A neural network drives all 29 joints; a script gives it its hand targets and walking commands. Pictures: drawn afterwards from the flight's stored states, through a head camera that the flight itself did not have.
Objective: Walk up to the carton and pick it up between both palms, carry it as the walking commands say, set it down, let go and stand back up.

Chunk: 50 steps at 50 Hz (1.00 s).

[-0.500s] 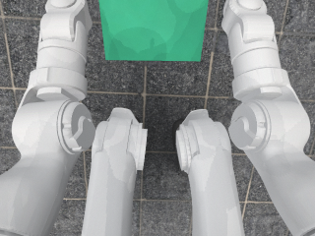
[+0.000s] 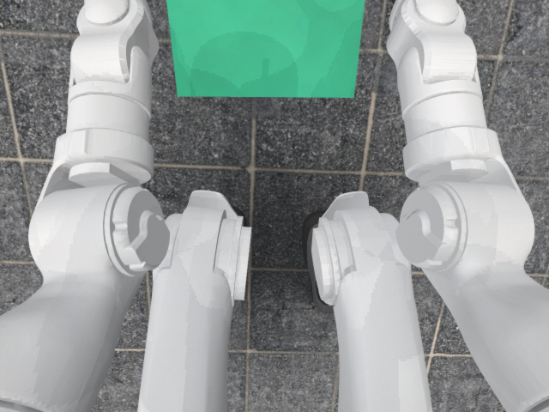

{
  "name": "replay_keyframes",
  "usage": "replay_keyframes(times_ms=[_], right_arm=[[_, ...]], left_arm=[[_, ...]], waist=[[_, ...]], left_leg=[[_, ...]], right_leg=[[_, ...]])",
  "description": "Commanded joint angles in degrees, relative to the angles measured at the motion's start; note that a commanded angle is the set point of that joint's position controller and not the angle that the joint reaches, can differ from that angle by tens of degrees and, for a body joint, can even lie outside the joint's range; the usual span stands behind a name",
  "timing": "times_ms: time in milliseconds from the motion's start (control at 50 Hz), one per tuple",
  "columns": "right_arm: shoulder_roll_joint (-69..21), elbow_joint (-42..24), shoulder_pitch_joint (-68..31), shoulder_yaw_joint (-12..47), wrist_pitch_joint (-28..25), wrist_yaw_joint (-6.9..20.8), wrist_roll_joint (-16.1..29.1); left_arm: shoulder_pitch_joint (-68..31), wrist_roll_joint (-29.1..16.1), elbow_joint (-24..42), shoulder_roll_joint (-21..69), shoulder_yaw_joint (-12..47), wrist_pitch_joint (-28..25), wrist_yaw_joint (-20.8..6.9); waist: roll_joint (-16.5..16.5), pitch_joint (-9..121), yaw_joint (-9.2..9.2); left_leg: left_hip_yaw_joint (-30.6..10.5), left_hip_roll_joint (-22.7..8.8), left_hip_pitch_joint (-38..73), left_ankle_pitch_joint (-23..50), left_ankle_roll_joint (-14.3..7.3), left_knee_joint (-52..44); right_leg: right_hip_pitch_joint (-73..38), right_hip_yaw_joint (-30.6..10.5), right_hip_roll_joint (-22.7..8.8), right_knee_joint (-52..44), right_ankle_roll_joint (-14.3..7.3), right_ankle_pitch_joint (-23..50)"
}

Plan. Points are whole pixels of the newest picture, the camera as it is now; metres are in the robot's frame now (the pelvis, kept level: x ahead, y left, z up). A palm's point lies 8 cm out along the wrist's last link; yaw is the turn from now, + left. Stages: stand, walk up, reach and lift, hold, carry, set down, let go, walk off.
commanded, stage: set down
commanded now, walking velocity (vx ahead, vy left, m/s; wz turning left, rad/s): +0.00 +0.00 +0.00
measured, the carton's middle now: out of the picture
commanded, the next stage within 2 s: none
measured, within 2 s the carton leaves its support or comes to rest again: rests again in 0.66 s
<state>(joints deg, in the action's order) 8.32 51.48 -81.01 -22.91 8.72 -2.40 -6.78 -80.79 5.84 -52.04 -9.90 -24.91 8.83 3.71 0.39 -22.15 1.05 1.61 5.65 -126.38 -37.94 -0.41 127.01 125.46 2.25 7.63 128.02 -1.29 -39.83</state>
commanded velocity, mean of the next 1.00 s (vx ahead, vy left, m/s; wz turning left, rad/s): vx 0.00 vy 0.00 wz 0.00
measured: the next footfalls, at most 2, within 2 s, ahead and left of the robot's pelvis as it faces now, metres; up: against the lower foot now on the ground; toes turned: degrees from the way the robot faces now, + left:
none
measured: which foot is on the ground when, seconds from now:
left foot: down 0.00-1.00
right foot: down 0.00-1.00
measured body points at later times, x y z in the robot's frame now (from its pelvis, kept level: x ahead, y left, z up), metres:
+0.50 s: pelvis +0.00 +0.00 +0.00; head +0.39 +0.00 +0.22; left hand +0.55 +0.16 -0.20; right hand +0.56 -0.12 -0.20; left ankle +0.09 +0.10 -0.34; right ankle +0.08 -0.10 -0.34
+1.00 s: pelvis -0.02 +0.00 -0.01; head +0.36 +0.00 +0.22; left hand +0.51 +0.19 -0.21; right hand +0.53 -0.15 -0.22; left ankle +0.09 +0.10 -0.34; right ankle +0.08 -0.09 -0.34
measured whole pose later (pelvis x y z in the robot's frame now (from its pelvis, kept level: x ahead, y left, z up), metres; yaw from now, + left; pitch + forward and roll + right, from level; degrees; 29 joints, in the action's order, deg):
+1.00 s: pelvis -0.02 +0.00 -0.01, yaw +0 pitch +31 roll +1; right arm 17.7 63.5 -83.2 -8.4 5.3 -5.9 3.5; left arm -82.4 -4.7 -64.6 -17.0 -13.7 4.2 6.0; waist 0.3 -28.6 1.2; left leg 2.8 4.3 -124.6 -35.4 -0.8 128.6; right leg 124.1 2.6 5.8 129.9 -1.7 -37.1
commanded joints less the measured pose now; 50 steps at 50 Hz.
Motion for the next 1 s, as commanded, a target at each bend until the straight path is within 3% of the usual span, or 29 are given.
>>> replay_keyframes(times_ms=[0,300,500,620,700,780,820,860,980], right_arm=[[-43.55,7.62,-15.62,19.02,3.42,12.71,0.73],[-42.01,8.71,-14.30,18.19,3.00,13.26,-0.14],[-39.85,8.21,-12.54,18.79,1.36,12.75,0.65],[-33.60,6.68,-12.80,17.74,-0.29,10.88,1.17],[-19.79,5.08,-13.22,15.10,-2.46,6.71,2.08],[5.63,4.94,-10.59,10.43,-4.26,-0.47,3.25],[13.65,5.45,-13.23,11.16,-4.75,-3.43,6.00],[15.23,6.00,-16.57,13.25,-4.82,-4.19,8.73],[17.30,6.29,-27.09,17.59,-4.79,-3.47,15.58]], left_arm=[[-16.76,-1.01,-6.89,44.35,18.40,3.39,-14.81],[-15.19,-0.47,-8.28,43.90,17.13,3.02,-15.55],[-13.57,-1.75,-7.87,41.27,17.86,1.39,-14.15],[-13.68,-2.42,-6.79,35.70,16.88,-0.17,-12.25],[-13.97,-3.11,-4.44,21.03,14.01,-2.70,-8.32],[-9.50,-3.39,-5.89,-3.49,8.13,-5.23,-1.34],[-11.45,-6.42,-6.15,-11.27,8.48,-5.89,1.68],[-14.36,-9.55,-6.37,-13.31,10.48,-6.07,2.68],[-22.58,-15.05,-7.20,-16.03,14.35,-6.05,2.60]], waist=[[1.26,44.54,1.08],[1.51,42.22,0.23],[1.36,44.98,0.37],[0.45,48.29,0.50],[0.91,52.23,1.07],[1.15,56.13,1.34],[0.93,59.35,1.12],[1.16,60.98,0.66],[1.08,61.30,1.97]], left_leg=[[-2.29,1.86,20.70,22.70,-0.10,-7.29],[-2.15,1.89,20.55,22.67,-0.08,-6.60],[-3.13,1.89,24.23,27.44,0.00,-5.87],[-3.23,1.59,26.07,29.10,0.40,-4.82],[-2.96,0.86,28.09,30.36,0.89,-4.08],[-2.42,-0.04,30.22,28.99,1.52,-4.73],[-2.39,-0.69,30.99,29.05,1.68,-5.36],[-2.47,-1.28,31.00,28.07,1.53,-5.39],[-2.51,-3.18,29.32,22.87,0.54,-6.35]], right_leg=[[-18.12,-3.75,0.29,-9.91,0.67,23.29],[-18.31,-3.69,-0.02,-9.19,0.47,23.45],[-18.56,-3.29,0.06,-7.58,0.87,27.13],[-19.46,-3.44,-0.08,-6.76,1.01,28.28],[-22.83,-3.50,-0.73,-6.11,1.52,29.97],[-25.97,-3.36,-1.51,-6.70,2.06,29.31],[-27.08,-3.79,-2.05,-7.07,2.09,29.69],[-27.10,-3.99,-2.56,-7.20,1.96,28.69],[-26.04,-4.87,-4.43,-7.33,1.14,23.23]])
